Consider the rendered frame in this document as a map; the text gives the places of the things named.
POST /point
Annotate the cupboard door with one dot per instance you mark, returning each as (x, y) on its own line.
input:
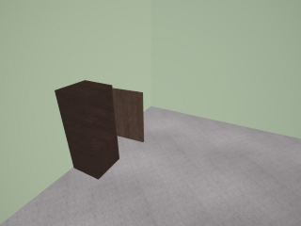
(129, 113)

